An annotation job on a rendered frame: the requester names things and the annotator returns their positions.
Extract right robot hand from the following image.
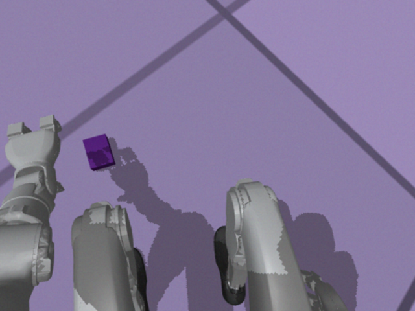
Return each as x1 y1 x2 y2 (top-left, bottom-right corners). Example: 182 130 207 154
300 270 348 311

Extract small box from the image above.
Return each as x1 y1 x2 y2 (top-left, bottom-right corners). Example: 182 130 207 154
83 134 115 171

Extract left robot arm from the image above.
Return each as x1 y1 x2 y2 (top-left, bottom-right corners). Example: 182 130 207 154
0 162 57 311

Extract right robot foot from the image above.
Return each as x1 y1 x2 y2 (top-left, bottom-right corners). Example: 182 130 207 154
214 226 246 305

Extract left robot foot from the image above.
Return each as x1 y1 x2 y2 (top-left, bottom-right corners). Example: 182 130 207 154
133 248 149 311

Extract left robot hand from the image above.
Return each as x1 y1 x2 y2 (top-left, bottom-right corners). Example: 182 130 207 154
5 115 65 193

